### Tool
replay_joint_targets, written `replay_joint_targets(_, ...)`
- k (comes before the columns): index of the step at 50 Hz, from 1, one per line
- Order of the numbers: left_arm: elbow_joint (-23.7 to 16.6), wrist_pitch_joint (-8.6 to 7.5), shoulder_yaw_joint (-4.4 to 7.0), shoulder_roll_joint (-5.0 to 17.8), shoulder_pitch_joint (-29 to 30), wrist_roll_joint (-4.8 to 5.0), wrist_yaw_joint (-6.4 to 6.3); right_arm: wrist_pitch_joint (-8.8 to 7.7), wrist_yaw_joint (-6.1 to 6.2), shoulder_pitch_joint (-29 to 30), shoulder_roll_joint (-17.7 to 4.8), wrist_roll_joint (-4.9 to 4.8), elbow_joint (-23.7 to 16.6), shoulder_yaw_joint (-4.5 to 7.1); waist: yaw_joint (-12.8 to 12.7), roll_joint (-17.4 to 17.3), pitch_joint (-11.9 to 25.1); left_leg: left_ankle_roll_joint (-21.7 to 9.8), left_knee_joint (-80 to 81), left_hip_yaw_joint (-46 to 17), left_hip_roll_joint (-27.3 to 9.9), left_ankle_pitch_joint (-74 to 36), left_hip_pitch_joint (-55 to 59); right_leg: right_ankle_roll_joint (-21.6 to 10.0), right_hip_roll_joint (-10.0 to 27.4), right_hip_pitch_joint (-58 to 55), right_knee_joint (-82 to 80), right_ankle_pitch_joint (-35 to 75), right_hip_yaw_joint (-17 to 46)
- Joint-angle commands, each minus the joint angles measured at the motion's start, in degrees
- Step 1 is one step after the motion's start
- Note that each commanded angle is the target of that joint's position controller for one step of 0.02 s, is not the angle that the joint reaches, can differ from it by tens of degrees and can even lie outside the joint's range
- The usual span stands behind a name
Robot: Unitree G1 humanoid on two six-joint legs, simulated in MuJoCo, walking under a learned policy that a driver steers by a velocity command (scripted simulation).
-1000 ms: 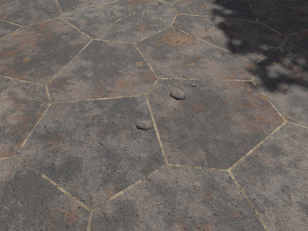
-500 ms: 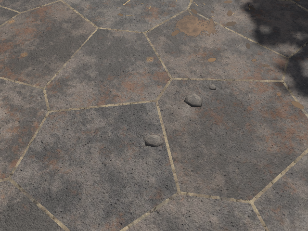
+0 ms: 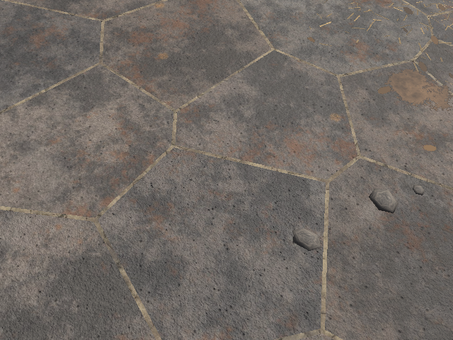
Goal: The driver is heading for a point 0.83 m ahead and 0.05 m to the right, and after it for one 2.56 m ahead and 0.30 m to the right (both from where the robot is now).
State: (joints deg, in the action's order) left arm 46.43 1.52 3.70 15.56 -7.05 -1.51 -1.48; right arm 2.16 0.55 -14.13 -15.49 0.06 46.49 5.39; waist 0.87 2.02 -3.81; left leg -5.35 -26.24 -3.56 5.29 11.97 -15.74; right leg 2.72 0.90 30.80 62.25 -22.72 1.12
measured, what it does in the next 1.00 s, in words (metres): walks ahead: right foot, then left foot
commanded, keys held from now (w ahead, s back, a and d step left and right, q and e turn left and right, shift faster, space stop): q+shift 0.08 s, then shift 0.24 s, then w+shift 0.54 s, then w+e+shift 0.14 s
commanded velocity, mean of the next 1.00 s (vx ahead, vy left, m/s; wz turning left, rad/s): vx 0.46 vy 0.00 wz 0.25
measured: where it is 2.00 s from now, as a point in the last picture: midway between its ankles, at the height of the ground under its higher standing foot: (199, 150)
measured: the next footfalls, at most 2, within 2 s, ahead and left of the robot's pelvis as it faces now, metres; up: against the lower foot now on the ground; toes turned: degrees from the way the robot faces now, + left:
right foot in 0.36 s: +0.08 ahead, -0.13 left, +0.00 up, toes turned +17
left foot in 0.86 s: +0.27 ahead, +0.18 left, +0.00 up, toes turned +17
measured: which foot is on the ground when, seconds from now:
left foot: down 0.00-0.36, up 0.38-0.84, down 0.86-1.00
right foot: up 0.00-0.34, down 0.36-0.88, up 0.90-1.00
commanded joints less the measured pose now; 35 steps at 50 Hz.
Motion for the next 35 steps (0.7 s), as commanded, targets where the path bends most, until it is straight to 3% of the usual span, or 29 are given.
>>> replay_joint_targets(1, -4.72, -0.01, 0.55, 3.96, 0.23, 0.23, 0.04, -0.75, 0.13, -2.42, -9.53, 0.00, -4.17, 2.42, 0.05, -5.36, 8.68, -8.60, 4.09, -17.24, -13.79, -32.14, 14.42, 0.79, 0.05, 7.04, -1.61, 1.40, 1.95)
replay_joint_targets(5, -6.64, 0.34, 0.30, 4.90, 1.49, 0.47, -0.18, -0.30, 0.07, -3.29, -10.91, 0.54, -5.63, 2.81, 1.04, -7.99, 8.27, -8.14, 4.35, -21.35, -12.95, -24.76, 13.74, 0.95, -1.05, 6.14, -7.63, 1.50, 2.84)
replay_joint_targets(11, -8.21, 0.18, -0.14, 5.34, 1.18, 0.98, -0.27, 0.09, -0.29, -2.28, -10.29, 1.46, -7.07, 1.98, 1.61, -9.12, 8.25, -7.30, 3.15, -23.16, -12.91, -27.16, 8.87, -1.19, -1.71, -3.23, -13.81, 0.16, 1.94)
replay_joint_targets(14, -8.55, -0.09, -0.29, 5.55, -0.79, 1.38, -0.26, 0.40, -0.42, -0.23, -10.23, 1.58, -7.59, 1.55, 0.81, -9.74, 7.60, -6.16, 2.37, -24.78, -12.59, -28.11, 6.77, -2.58, -2.58, -9.56, -20.46, -1.18, 1.41)
replay_joint_targets(16, -7.89, -0.44, -0.47, 4.95, -4.27, 1.38, -0.43, 0.55, -0.27, 1.95, -9.97, 1.04, -7.75, 1.18, -1.39, -9.24, 6.98, -3.88, 1.40, -25.35, -10.96, -23.60, 4.54, -3.54, -3.10, -16.61, -31.34, 3.46, 0.86)
replay_joint_targets(17, -6.97, -0.93, -0.77, 4.04, -7.58, 0.65, -0.46, 0.53, -0.09, 1.81, -9.00, 0.46, -7.57, 0.75, -3.08, -7.09, 8.88, -2.20, 0.98, -24.57, -8.54, -5.28, 0.77, -4.33, -2.83, -24.43, -40.11, 6.63, 0.46)
replay_joint_targets(18, -7.11, -1.37, -0.65, 6.03, -7.25, -0.45, -0.73, 0.26, -0.13, 0.01, -4.60, 0.68, -7.82, -0.54, -2.12, 3.00, 8.17, 0.22, -6.03, -19.24, -2.83, 18.36, -7.15, -6.09, 5.36, -29.89, -46.90, -4.31, 11.19)
replay_joint_targets(19, -7.36, -1.45, 0.54, 12.17, -9.68, -0.89, -0.41, -0.26, -0.19, 0.54, -3.37, 0.69, -9.01, -1.15, -3.73, 11.94, 6.80, 1.93, -18.52, -8.09, 6.68, 23.69, -18.38, -10.75, 17.54, -32.28, -55.14, -24.45, 31.32)
replay_joint_targets(20, -5.34, -1.35, 1.79, 14.51, -10.46, -1.70, 0.27, -0.92, -0.18, 3.00, -7.44, 2.22, -9.71, -0.35, -3.53, 9.68, 0.81, 1.97, -26.81, -8.24, 3.12, 18.71, -22.42, -14.52, 20.10, -24.47, -57.43, -31.61, 38.23)
replay_joint_targets(21, -5.53, -1.66, 1.08, 11.05, -7.77, -0.73, 0.76, -1.54, -0.67, 4.06, -8.39, 2.26, -9.52, -0.07, -1.73, 6.11, -3.07, 2.18, -29.70, -8.77, 0.89, 13.20, -23.68, -14.20, 18.19, -21.67, -57.17, -29.27, 35.19)
replay_joint_targets(22, -5.54, -2.28, 0.67, 8.99, -5.81, -0.02, 1.19, -2.12, -1.55, 3.27, -8.20, 2.15, -8.57, -0.20, -0.41, 4.97, -3.73, 3.18, -30.51, -7.63, -0.59, 8.42, -23.53, -12.55, 14.90, -21.38, -56.69, -22.95, 29.29)
replay_joint_targets(25, -4.34, -4.31, 0.55, 7.78, -8.15, 0.72, 1.76, -3.04, -3.55, 2.89, -7.15, 3.14, -7.14, -0.60, -1.02, 5.09, 1.14, 5.03, -33.79, -1.95, -2.93, 1.00, -23.04, -11.33, 9.40, -24.93, -56.04, -12.18, 19.81)
replay_joint_targets(30, -1.74, -5.81, 1.33, 8.23, -15.76, 1.28, 2.32, -3.26, -3.78, 10.63, -5.46, 2.36, -9.19, -1.60, -4.61, 5.23, 0.04, 7.08, -26.50, 2.59, -7.08, -3.10, -28.21, -13.57, 10.14, -29.22, -58.22, -7.56, 18.06)
replay_joint_targets(35, -0.48, -6.59, 1.68, 8.96, -19.69, 1.02, 2.21, -3.91, -4.15, 17.06, -4.61, 1.86, -11.14, -2.31, -7.12, 5.08, -1.31, 6.98, -14.23, 4.85, -7.87, -3.82, -25.39, -14.08, 11.45, -30.36, -58.93, -2.88, 15.22)
Keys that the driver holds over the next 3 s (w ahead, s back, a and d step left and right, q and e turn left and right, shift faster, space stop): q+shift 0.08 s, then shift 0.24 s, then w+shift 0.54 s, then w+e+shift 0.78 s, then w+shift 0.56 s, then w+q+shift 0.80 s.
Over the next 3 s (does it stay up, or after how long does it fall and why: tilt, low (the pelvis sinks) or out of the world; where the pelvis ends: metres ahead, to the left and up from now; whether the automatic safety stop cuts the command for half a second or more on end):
stays up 1.97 -0.35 -0.01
